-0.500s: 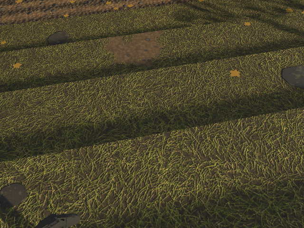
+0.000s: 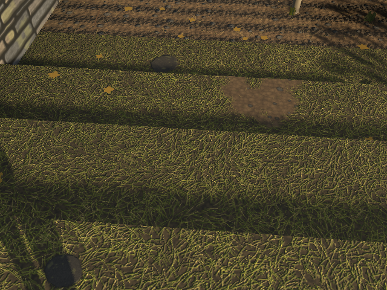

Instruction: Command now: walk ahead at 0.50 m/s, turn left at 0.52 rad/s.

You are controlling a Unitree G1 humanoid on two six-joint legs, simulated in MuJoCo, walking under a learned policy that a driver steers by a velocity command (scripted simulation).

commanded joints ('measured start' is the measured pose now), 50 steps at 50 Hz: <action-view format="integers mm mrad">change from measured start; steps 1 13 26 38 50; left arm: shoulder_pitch -152 -395 -123 95 -6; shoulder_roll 21 7 92 131 78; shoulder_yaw -12 -37 2 5 10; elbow -234 -285 -112 5 -102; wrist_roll -6 39 47 -23 -1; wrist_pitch -98 -32 -29 37 83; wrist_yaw -21 -92 -26 4 15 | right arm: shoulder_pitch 387 264 171 -200 -31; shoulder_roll -262 -92 -101 -18 -42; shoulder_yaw -51 1 -3 19 -8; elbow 79 27 -26 -137 -33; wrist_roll -6 16 27 -6 -30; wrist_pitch -26 -23 -40 -71 -77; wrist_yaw -26 -118 -100 -39 -38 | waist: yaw -106 -59 -68 20 -5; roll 510 82 22 -70 117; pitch -36 9 -12 33 60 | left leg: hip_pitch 650 -120 -487 61 282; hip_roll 188 -40 23 -25 240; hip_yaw -617 -289 -273 -89 -204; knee -448 -265 621 -409 -743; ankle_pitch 386 -232 -99 175 117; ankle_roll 323 115 -63 -74 118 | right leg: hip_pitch -815 -146 53 -69 -554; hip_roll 181 190 -314 -61 9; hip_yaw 155 151 782 469 263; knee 817 -271 -557 -525 219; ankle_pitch -119 1017 528 542 252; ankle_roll -41 -64 -385 -211 -22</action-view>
